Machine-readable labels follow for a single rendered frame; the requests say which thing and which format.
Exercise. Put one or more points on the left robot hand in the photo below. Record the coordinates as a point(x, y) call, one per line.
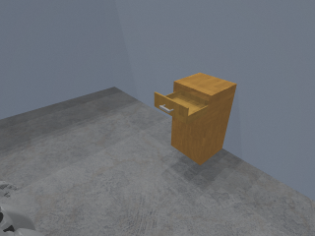
point(4, 184)

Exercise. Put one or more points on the drawer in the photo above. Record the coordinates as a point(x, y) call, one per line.
point(186, 106)

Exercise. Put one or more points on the handle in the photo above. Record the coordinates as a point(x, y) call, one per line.
point(162, 107)

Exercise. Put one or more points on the left robot thigh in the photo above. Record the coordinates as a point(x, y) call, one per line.
point(19, 217)

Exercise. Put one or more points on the cabinet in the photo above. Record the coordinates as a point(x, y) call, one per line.
point(202, 138)

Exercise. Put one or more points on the humanoid robot torso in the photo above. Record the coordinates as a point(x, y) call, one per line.
point(6, 222)

